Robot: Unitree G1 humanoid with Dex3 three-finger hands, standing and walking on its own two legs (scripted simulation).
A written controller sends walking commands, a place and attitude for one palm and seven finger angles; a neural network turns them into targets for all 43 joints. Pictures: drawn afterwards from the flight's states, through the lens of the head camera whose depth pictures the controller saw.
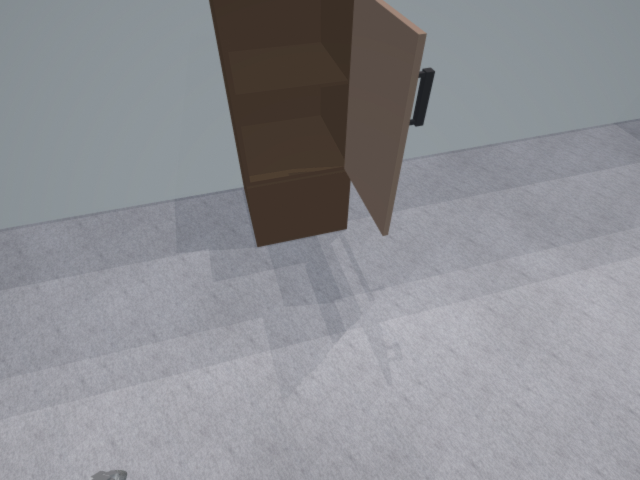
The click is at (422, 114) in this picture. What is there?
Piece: cupboard door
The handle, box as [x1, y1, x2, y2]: [409, 68, 434, 126]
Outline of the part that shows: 431,68 424,68 419,72 418,77 421,78 413,118 410,120 409,124 414,124 416,126 421,125 423,123 434,71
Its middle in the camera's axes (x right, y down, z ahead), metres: +0.23 -0.34 +0.93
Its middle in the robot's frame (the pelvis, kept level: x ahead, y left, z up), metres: +0.94 -0.18 +0.02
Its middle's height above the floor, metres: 0.79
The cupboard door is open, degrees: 92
